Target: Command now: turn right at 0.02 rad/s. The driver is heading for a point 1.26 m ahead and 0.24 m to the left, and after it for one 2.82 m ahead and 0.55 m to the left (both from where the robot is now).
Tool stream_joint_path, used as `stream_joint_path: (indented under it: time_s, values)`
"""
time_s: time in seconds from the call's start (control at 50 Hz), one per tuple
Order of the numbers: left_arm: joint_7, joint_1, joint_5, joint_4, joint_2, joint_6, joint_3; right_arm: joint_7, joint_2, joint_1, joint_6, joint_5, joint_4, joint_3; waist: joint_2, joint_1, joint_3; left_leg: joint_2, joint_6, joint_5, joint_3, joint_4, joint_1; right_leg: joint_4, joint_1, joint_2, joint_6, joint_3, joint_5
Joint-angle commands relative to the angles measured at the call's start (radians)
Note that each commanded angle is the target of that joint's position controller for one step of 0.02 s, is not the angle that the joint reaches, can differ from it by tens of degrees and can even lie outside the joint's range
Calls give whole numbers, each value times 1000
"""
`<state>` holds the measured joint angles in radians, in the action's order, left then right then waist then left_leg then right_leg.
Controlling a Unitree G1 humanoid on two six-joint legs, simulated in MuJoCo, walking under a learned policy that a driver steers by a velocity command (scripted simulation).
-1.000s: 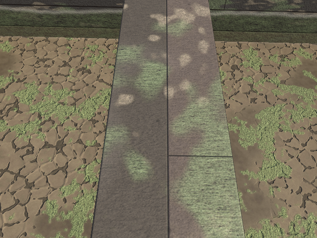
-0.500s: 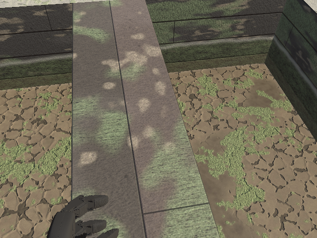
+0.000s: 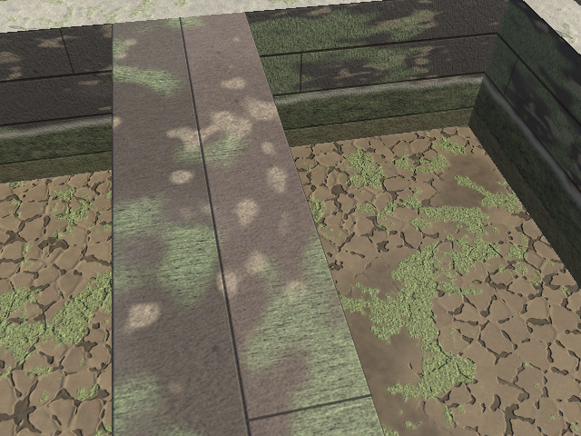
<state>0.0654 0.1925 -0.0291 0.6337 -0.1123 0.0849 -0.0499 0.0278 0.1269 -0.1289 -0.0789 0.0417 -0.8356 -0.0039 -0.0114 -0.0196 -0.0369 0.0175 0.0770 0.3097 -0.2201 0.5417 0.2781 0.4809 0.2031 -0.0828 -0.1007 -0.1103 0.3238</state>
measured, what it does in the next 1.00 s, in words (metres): walks ahead: left foot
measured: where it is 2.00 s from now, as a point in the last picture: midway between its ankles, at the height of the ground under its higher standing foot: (236, 385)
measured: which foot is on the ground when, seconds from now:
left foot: down 0.00-0.60, up 0.62-0.76, down 0.78-1.00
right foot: down 0.00-0.82, up 0.84-1.00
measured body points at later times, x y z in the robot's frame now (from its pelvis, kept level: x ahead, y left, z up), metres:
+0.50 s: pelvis +0.01 +0.01 +0.00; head +0.02 +0.02 +0.45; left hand +0.14 +0.21 -0.12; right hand +0.15 -0.19 -0.12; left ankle -0.01 +0.06 -0.73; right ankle -0.04 -0.05 -0.73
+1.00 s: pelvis +0.16 +0.07 +0.00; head +0.17 +0.09 +0.45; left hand +0.31 +0.29 -0.12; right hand +0.19 -0.17 -0.13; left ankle +0.07 +0.09 -0.73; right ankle +0.16 -0.03 -0.63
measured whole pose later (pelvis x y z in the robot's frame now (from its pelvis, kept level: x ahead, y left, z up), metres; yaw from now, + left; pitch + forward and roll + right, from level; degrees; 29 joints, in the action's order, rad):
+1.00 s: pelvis +0.16 +0.07 +0.00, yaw +1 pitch +4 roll -2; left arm 0.12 0.17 -0.05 0.73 -0.21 0.08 0.02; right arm 0.08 0.20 -0.36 -0.15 0.07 -0.93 -0.03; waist 0.00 -0.04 -0.04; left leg -0.05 0.12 0.41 -0.17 0.51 0.18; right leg 1.27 0.69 0.04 0.05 -0.13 0.28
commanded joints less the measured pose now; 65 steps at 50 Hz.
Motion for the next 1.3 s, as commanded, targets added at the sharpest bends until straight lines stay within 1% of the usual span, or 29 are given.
stream_joint_path:
  time_s: [0.02, 0.12, 0.36, 0.4, 0.46, 0.5, 0.56, 0.62, 0.7, 0.74, 0.78, 0.8, 0.82, 0.84, 0.86, 0.88, 0.92, 0.94, 1.0, 1.04, 1.08, 1.14, 1.18, 1.2, 1.22, 1.24, 1.26, 1.28, 1.3]
  values:
    - [-3, -43, 0, -71, -33, 17, 11, 1, 64, 39, -14, -5, 62, -12, -2, -3, -73, 129, -33, -212, 166, -74, -47, -50, -38, 197, 32, 198, -425]
    - [-4, -12, -4, -34, -54, 17, 21, 7, 69, 46, -15, -3, 63, -12, 11, 5, -60, 139, -28, -269, 173, -89, -66, -47, -29, 194, 25, 196, -367]
    - [-14, 24, -5, 32, -64, 11, 34, 8, 73, 30, -15, -5, 38, -15, 4, 7, -53, 142, -17, -344, 173, -119, -107, -31, -18, 201, 25, 187, -339]
    - [-6, 40, -5, 43, -69, 8, 37, 14, 62, 17, -19, -10, 33, -10, 21, 6, -49, 151, -13, -363, 181, -122, -108, -18, -10, 201, 24, 186, -332]
    - [-2, 45, -14, 52, -81, 8, 39, 18, 86, 25, -22, 3, 29, -11, 10, 13, -48, 133, 2, -161, 188, -157, -86, -53, -13, 177, 7, 185, -138]
    - [12, 57, -17, 58, -105, 11, 47, 31, 110, 30, -24, 10, 26, -17, 5, 26, -8, 115, 18, 14, 190, -145, -30, -62, 1, 163, -12, 193, 21]
    - [43, 85, -11, 61, -127, 18, 56, 63, 120, 39, -31, 16, 28, -20, -16, 46, 50, 85, 27, 140, 166, -61, 90, -95, -10, 193, -39, 268, 142]
    - [71, 121, -7, 64, -171, 17, 71, 95, 122, 58, -26, 35, 22, -21, -56, 78, 94, 22, 7, 150, 66, 123, 291, -157, -126, 292, -79, 418, 110]
    - [92, 185, -29, 89, -192, 16, 86, 118, 137, 71, -3, 43, 28, -20, -49, 102, 101, 34, -5, 243, 74, 284, 439, -160, -203, 352, -113, 467, 13]
    - [87, 151, -27, 84, -185, 27, 88, 126, 141, 73, 1, 52, 36, -17, -37, 79, 115, 46, -9, 189, 68, 275, 379, -150, -117, 325, -78, 403, -8]
    - [61, 11, -17, 33, -194, 43, 94, 115, 139, -22, -8, 49, 8, -15, -10, -12, 58, 7, 4, 18, 38, 113, 31, -46, 83, 219, 1, 206, -197]
    - [55, -49, -5, 3, -159, 51, 85, 101, 176, -138, -21, 35, -22, -29, 38, -86, 3, 47, 8, -34, 119, 19, -220, 136, 236, 133, 43, 90, -266]
    - [58, -111, -7, -46, -156, 47, 83, 94, 293, -331, -38, 15, -45, -63, 254, -169, -96, 271, 48, -67, 502, -145, -485, 478, 479, -5, 83, -26, 77]
    - [59, -59, -39, 2, -183, 25, 98, 105, 294, -441, -51, 24, -57, -71, 249, -187, -144, 358, 89, -202, 751, -212, -656, 739, 707, -38, 89, -29, 336]
    - [56, 4, -50, 31, -193, 15, 101, 108, 272, -392, -69, 27, -50, -63, 156, -125, -84, 369, 86, -220, 781, -208, -650, 886, 828, 23, 104, 9, 286]
    - [57, 14, -41, 49, -186, 19, 93, 97, 234, -297, -81, 7, -29, -59, 103, -76, 11, 342, 65, -264, 686, -193, -527, 981, 869, 83, 121, 13, 186]
    - [58, 38, -22, 68, -114, 13, 70, 63, 171, -157, -95, 27, -19, -48, 15, 14, 53, 244, 22, -344, 445, -191, -203, 916, 680, 147, 145, 32, 8]
    - [57, 16, -30, 60, -98, 7, 66, 46, 147, -162, -92, 42, -27, -41, 4, 28, 43, 215, -1, -413, 386, -199, -142, 869, 617, 152, 153, 28, -41]
    - [45, -120, -12, -9, -58, 14, 52, 29, 144, -206, -85, 17, -41, -33, 42, 8, 11, 134, -28, -607, 240, -228, -125, 690, 579, 115, 171, -64, -128]
    - [42, -227, -11, -55, -43, 23, 49, 35, 146, -272, -84, 5, -58, -28, 69, -13, 20, 111, -57, -692, 196, -241, -114, 505, 501, 70, 161, -103, -171]
    - [43, -265, -8, -68, -33, 32, 42, 43, 152, -318, -78, -6, -73, -26, 125, -24, 28, 113, -86, -781, 184, -237, -150, 389, 431, 23, 127, -128, -179]
    - [56, -339, 11, -86, -37, 36, 38, 42, 136, -341, -69, -21, -87, -20, 148, -26, 102, 132, -78, -817, 196, -229, -212, 286, 432, 19, 64, -122, -150]
    - [62, -303, 24, -88, -60, 36, 45, 41, 143, -302, -63, -32, -79, -20, 150, 13, 104, 122, -67, -963, 175, -164, -206, 194, 329, 0, 1, -104, -112]
    - [63, -205, 27, -63, -93, 35, 58, 36, 155, -262, -59, -43, -58, -23, 134, 59, 47, 128, -70, -1056, 172, -70, -206, 161, 221, -2, -36, -80, -103]
    - [64, -3, 24, 1, -121, 35, 76, 29, 174, -172, -56, -53, -20, -26, 95, 164, -44, 119, -79, -1000, 153, 104, -136, 64, 16, 46, -69, -22, -186]
    - [48, 226, -4, 59, -195, 38, 98, 27, 173, -99, -53, -55, 22, -29, 11, 245, -218, 63, -80, -501, 114, 356, 24, 48, -294, 189, -60, 118, -105]
    - [47, 230, -61, 64, -279, 52, 115, 30, 135, -136, -54, -18, 42, -34, -185, 170, -289, -76, -58, 483, 89, 714, 352, 16, -549, 367, -61, 465, -72]
    - [73, 152, -85, 18, -201, 43, 97, 32, 252, -254, -59, 27, 3, -68, -158, 142, -294, -47, -36, 369, 151, 900, 600, -122, -588, 467, -175, 746, -45]
    - [77, 60, -74, -3, -144, 40, 80, 27, 296, -268, -54, 17, -11, -80, -112, 103, -225, 6, -54, 270, 132, 1009, 645, -140, -480, 432, -173, 668, -48]
Velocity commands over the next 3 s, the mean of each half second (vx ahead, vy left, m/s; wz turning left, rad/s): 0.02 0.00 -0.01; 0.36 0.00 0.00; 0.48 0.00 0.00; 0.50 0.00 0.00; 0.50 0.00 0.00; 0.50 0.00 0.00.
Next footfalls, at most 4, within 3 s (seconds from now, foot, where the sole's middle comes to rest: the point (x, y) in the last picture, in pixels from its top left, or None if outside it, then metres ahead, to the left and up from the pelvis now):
0.78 left None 0.11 0.10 -0.77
1.24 right None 0.43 0.04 -0.77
1.84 left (208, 349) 0.74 0.21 -0.77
2.32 right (247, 269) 0.99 0.12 -0.77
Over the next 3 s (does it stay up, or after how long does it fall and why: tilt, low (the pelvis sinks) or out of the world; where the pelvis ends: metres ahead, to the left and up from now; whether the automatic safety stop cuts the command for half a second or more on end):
stays up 1.21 0.25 -0.02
